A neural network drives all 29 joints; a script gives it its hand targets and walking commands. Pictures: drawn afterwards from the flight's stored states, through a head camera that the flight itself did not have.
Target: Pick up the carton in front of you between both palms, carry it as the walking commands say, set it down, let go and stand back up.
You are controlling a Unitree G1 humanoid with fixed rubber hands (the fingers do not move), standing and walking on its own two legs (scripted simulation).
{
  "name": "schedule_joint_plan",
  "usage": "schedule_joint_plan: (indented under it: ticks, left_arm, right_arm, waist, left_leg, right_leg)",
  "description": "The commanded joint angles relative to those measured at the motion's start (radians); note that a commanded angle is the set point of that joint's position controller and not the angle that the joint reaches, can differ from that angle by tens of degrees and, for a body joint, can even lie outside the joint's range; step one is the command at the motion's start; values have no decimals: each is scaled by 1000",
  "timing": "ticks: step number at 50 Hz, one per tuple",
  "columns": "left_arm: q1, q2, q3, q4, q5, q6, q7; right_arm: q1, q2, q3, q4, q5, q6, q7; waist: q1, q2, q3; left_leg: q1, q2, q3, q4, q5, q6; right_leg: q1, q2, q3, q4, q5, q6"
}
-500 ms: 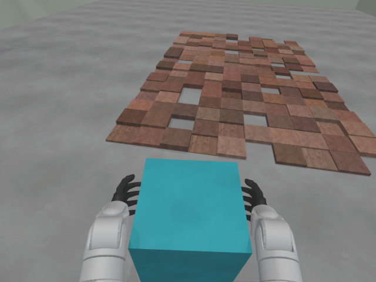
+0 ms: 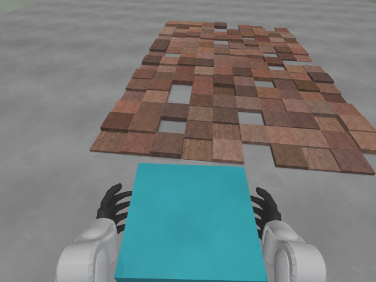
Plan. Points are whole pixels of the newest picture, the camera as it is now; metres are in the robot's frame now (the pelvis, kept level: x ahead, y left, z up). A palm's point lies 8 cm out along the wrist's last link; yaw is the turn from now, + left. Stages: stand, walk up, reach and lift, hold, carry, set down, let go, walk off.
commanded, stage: carry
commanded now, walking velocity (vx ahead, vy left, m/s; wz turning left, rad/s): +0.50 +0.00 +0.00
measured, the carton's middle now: (188, 240) +0.24 +0.00 +0.02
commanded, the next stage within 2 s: none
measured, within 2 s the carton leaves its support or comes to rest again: neither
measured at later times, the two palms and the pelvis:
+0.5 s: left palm (141, 130) +0.49 +0.11 +0.11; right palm (251, 127) +0.51 -0.19 +0.10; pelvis +0.27 -0.05 +0.01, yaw +3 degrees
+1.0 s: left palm (143, 78) +0.83 +0.15 +0.08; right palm (221, 80) +0.82 -0.15 +0.09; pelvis +0.60 +0.00 +0.01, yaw +0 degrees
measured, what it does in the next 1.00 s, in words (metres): walks ahead: right foot, then left foot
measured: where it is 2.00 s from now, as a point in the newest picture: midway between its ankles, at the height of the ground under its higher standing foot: (191, 158)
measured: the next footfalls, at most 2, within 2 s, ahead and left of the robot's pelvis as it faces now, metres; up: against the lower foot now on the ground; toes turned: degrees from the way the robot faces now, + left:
right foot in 0.16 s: +0.29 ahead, -0.12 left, +0.00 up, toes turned -9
left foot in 0.74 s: +0.59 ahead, +0.13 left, +0.00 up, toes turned +14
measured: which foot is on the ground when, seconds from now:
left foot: down 0.00-0.20, up 0.22-0.72, down 0.74-1.00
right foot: up 0.00-0.14, down 0.16-0.76, up 0.78-1.00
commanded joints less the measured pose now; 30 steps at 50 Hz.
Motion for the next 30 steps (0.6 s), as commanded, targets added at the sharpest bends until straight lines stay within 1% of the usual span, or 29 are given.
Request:
schedule_joint_plan:
  ticks: [1, 3, 4, 5, 6, 7, 8, 9, 10, 11, 12, 13, 14, 15, 16, 17, 18, 19, 20, 21, 22, 23, 24, 25, 26, 27, 28, 29, 30]
  left_arm:
    - [-380, -741, -565, -144, -235, -30, -39]
    - [-331, -711, -555, -95, -200, -16, -29]
    - [-268, -688, -544, -64, -182, -4, -29]
    - [-268, -672, -544, -69, -196, -4, -24]
    - [-265, -656, -531, -62, -202, -2, -23]
    - [-304, -643, -530, -68, -196, -2, -19]
    - [-315, -649, -553, -94, -202, -3, -30]
    - [-346, -677, -565, -75, -212, -1, -34]
    - [-372, -695, -570, -133, -239, -11, -47]
    - [-388, -733, -606, -137, -266, -12, -64]
    - [-428, -771, -627, -151, -277, -10, -76]
    - [-407, -805, -640, -122, -278, -15, -95]
    - [-414, -820, -664, -121, -278, -19, -110]
    - [-414, -832, -681, -171, -297, -28, -126]
    - [-398, -856, -684, -88, -302, -25, -139]
    - [-371, -814, -664, -92, -281, -35, -146]
    - [-380, -819, -688, -99, -293, -35, -155]
    - [-378, -806, -675, -79, -290, -36, -161]
    - [-391, -790, -677, -88, -301, -38, -162]
    - [-389, -777, -666, -100, -299, -42, -164]
    - [-363, -763, -649, -56, -285, -33, -159]
    - [-392, -727, -641, -112, -255, -39, -150]
    - [-371, -688, -625, -80, -246, -25, -139]
    - [-378, -695, -640, -123, -249, -26, -132]
    - [-353, -691, -611, -119, -253, -16, -126]
    - [-367, -651, -607, -102, -249, -1, -113]
    - [-319, -619, -570, -92, -204, 9, -103]
    - [-317, -656, -599, -107, -219, 14, -98]
    - [-325, -656, -593, -92, -227, 16, -86]
  right_arm:
    - [-429, 729, 619, -204, 288, -35, 68]
    - [-403, 682, 608, -195, 289, -22, 65]
    - [-390, 647, 585, -196, 275, -14, 61]
    - [-347, 634, 581, -166, 272, -11, 56]
    - [-363, 620, 582, -175, 272, -2, 58]
    - [-345, 588, 563, -142, 259, 5, 60]
    - [-419, 609, 584, -230, 262, 3, 64]
    - [-422, 612, 579, -188, 260, 1, 65]
    - [-429, 672, 598, -201, 283, -4, 70]
    - [-435, 727, 605, -168, 276, -5, 79]
    - [-366, 731, 584, -125, 259, -10, 93]
    - [-386, 754, 588, -143, 253, -21, 102]
    - [-361, 794, 605, -116, 242, -30, 108]
    - [-346, 851, 627, -112, 253, -38, 115]
    - [-358, 835, 619, -130, 212, -51, 112]
    - [-355, 831, 630, -105, 208, -49, 116]
    - [-360, 807, 626, -126, 197, -63, 116]
    - [-356, 802, 629, -131, 181, -59, 116]
    - [-371, 790, 632, -140, 193, -61, 113]
    - [-396, 787, 648, -158, 215, -59, 117]
    - [-403, 767, 647, -159, 205, -55, 112]
    - [-407, 776, 630, -149, 201, -52, 115]
    - [-359, 727, 625, -95, 199, -37, 110]
    - [-355, 720, 612, -132, 191, -35, 110]
    - [-392, 729, 628, -172, 223, -23, 107]
    - [-340, 685, 623, -113, 216, -5, 97]
    - [-342, 686, 619, -130, 225, 3, 97]
    - [-383, 683, 627, -186, 247, 5, 98]
    - [-399, 676, 619, -174, 264, 10, 93]
  waist:
    - [6, 91, -53]
    - [7, 130, 26]
    - [22, 169, -3]
    - [41, 85, -42]
    - [52, 37, -111]
    - [74, -38, -132]
    - [65, -272, -162]
    - [71, -206, -163]
    - [56, -223, -160]
    - [49, -141, -111]
    - [50, -46, -133]
    - [45, -8, -83]
    - [39, -26, -115]
    - [45, -128, -125]
    - [40, -127, -126]
    - [48, -165, -95]
    - [44, -144, -92]
    - [45, -160, -74]
    - [48, -140, -32]
    - [47, -139, -31]
    - [46, -172, 15]
    - [41, -165, 38]
    - [40, -148, 55]
    - [46, -114, 59]
    - [51, -159, 75]
    - [45, -181, 121]
    - [40, -119, 107]
    - [44, -114, 112]
    - [42, -132, 122]
  left_leg:
    - [302, 213, -158, -147, 382, 105]
    - [134, 188, -105, -152, 436, 88]
    - [58, 206, -56, -111, 392, 80]
    - [6, 181, -18, 23, 548, 43]
    - [-52, 115, 82, 205, 561, -2]
    - [-243, 61, 90, 424, 453, -24]
    - [-423, -46, 47, 682, -7, -67]
    - [-526, -26, -84, 861, -162, -30]
    - [-577, 26, -106, 934, -142, 0]
    - [-558, 70, -141, 926, -80, 23]
    - [-498, 86, -143, 842, -46, 19]
    - [-458, 128, -140, 772, 37, 6]
    - [-406, 98, -116, 696, 76, 3]
    - [-416, 107, -88, 660, 90, 1]
    - [-440, 103, -95, 599, 131, 1]
    - [-458, 90, -58, 554, 132, -6]
    - [-508, 90, -44, 518, 156, -3]
    - [-499, 88, -48, 495, 178, -18]
    - [-570, 91, -33, 451, 223, -21]
    - [-534, 88, -44, 412, 238, -15]
    - [-556, 76, 2, 348, 264, -26]
    - [-499, 96, -15, 337, 325, -26]
    - [-498, 84, -1, 299, 362, -27]
    - [-499, 82, 18, 296, 371, -28]
    - [-490, 87, 29, 264, 372, -48]
    - [-469, 97, 30, 211, 409, -43]
    - [-395, 80, 41, 212, 401, -41]
    - [-423, 90, 28, 168, 387, -35]
    - [-397, 96, 13, 134, 382, -29]
  right_leg:
    - [-160, -12, -61, -301, 230, 8]
    - [15, 40, -117, -366, 307, 5]
    - [168, 35, -158, -385, 355, -3]
    - [317, 58, -151, -440, 331, -14]
    - [489, 49, -161, -433, 291, -28]
    - [633, -74, 58, -495, 118, -95]
    - [705, -346, 534, -650, -26, -173]
    - [696, -403, 679, -741, -7, -231]
    - [662, -394, 631, -728, 31, -225]
    - [599, -388, 547, -694, 165, -193]
    - [523, -362, 452, -725, 87, -189]
    - [399, -341, 395, -782, 28, -147]
    - [393, -303, 290, -773, 107, -123]
    - [404, -285, 227, -773, 158, -107]
    - [445, -274, 223, -774, 181, -108]
    - [447, -273, 201, -799, 145, -95]
    - [509, -276, 189, -809, 168, -113]
    - [479, -279, 188, -822, 165, -112]
    - [503, -283, 170, -839, 157, -105]
    - [500, -283, 176, -837, 181, -112]
    - [517, -237, 106, -823, 226, -113]
    - [438, -242, 73, -833, 203, -110]
    - [422, -246, 42, -844, 202, -108]
    - [459, -244, 48, -835, 223, -113]
    - [440, -216, 19, -832, 199, -109]
    - [410, -227, -16, -849, 231, -95]
    - [379, -208, -7, -853, 246, -97]
    - [457, -233, -16, -830, 266, -107]
    - [455, -242, 3, -808, 282, -105]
